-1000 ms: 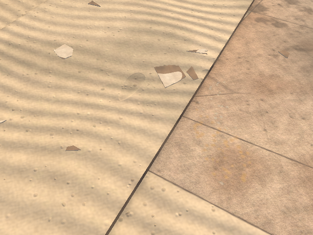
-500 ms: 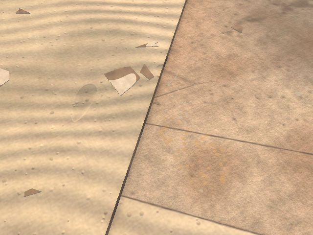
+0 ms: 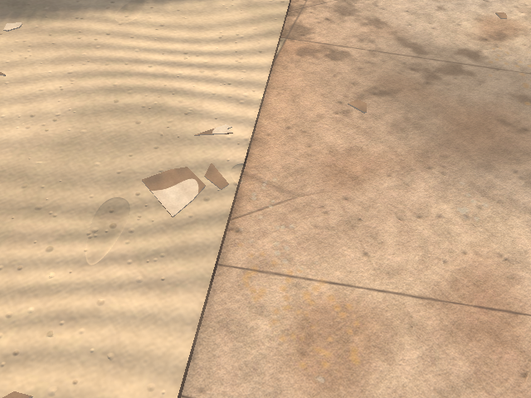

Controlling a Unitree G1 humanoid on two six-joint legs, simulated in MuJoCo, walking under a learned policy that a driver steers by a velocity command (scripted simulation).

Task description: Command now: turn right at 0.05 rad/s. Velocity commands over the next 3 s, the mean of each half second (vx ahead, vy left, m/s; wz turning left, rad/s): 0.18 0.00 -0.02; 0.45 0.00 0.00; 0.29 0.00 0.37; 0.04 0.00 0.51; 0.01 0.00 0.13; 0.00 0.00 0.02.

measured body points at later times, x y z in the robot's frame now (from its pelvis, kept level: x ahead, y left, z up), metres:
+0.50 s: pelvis +0.08 -0.03 -0.01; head +0.09 -0.04 +0.44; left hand +0.17 +0.23 -0.13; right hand +0.02 -0.28 -0.16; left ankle -0.02 +0.10 -0.74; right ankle +0.12 -0.12 -0.74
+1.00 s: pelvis +0.33 -0.04 -0.02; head +0.36 -0.04 +0.42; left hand +0.22 +0.18 -0.17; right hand +0.53 -0.26 -0.13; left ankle +0.47 +0.03 -0.74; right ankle +0.13 -0.13 -0.74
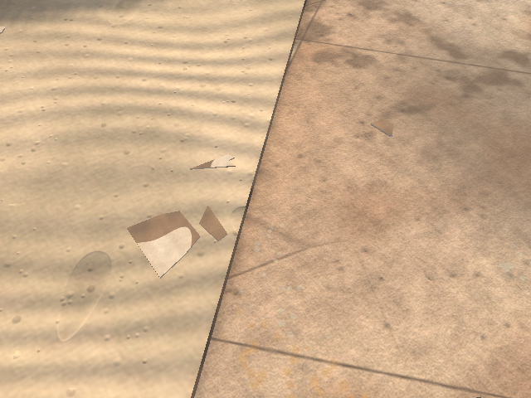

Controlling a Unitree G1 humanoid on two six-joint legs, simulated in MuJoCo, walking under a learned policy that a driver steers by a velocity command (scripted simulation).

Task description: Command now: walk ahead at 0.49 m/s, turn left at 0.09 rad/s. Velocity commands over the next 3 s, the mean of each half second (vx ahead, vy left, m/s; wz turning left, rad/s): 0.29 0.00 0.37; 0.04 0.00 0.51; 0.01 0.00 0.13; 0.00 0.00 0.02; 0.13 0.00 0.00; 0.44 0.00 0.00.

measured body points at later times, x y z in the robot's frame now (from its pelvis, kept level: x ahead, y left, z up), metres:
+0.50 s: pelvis +0.21 +0.00 +0.01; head +0.25 +0.00 +0.46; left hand +0.34 +0.26 -0.10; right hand +0.26 -0.27 -0.13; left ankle +0.14 +0.07 -0.72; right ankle +0.33 -0.09 -0.71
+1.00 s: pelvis +0.23 +0.00 +0.01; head +0.24 +0.02 +0.46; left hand +0.17 +0.28 -0.12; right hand +0.48 -0.16 -0.10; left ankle +0.18 +0.08 -0.73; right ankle +0.33 -0.08 -0.72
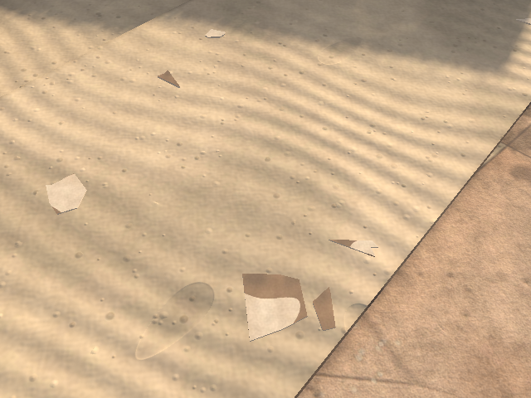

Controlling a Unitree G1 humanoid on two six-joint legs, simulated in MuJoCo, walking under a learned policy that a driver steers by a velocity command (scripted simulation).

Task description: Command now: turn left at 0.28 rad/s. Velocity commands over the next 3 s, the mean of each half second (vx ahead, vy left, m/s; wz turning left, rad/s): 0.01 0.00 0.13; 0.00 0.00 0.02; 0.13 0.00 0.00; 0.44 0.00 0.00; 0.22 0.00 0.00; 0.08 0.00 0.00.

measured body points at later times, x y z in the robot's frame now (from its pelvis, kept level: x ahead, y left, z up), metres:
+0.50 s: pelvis -0.01 +0.01 +0.01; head -0.01 +0.00 +0.46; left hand +0.03 +0.26 -0.13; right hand +0.08 -0.24 -0.13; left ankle -0.01 +0.10 -0.73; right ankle -0.03 -0.11 -0.73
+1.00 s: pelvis -0.02 -0.01 +0.02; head -0.02 -0.01 +0.46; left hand -0.03 +0.22 -0.14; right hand -0.02 -0.24 -0.15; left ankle -0.01 +0.10 -0.73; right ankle -0.03 -0.11 -0.73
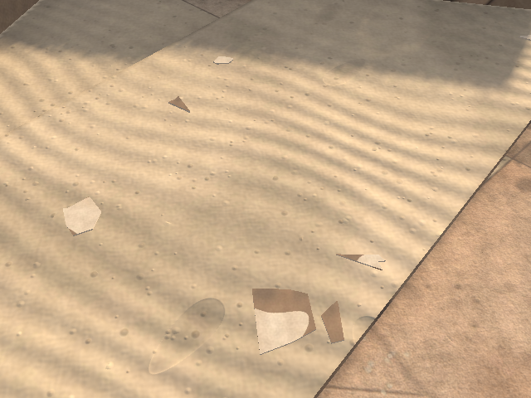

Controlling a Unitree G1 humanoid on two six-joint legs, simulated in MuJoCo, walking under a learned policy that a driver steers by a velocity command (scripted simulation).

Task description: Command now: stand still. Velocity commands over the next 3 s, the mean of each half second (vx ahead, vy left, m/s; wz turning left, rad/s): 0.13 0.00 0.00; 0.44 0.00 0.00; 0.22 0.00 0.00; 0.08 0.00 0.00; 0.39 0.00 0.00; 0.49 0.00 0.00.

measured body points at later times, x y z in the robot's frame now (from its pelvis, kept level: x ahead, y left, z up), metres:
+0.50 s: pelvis +0.05 +0.02 -0.01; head +0.05 +0.04 +0.44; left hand -0.02 +0.25 -0.18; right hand +0.05 -0.21 -0.16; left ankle +0.04 +0.10 -0.75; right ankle -0.01 -0.10 -0.74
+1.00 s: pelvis +0.30 +0.00 -0.02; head +0.34 +0.01 +0.43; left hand +0.44 +0.23 -0.15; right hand +0.22 -0.22 -0.16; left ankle +0.11 +0.11 -0.64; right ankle +0.37 -0.08 -0.74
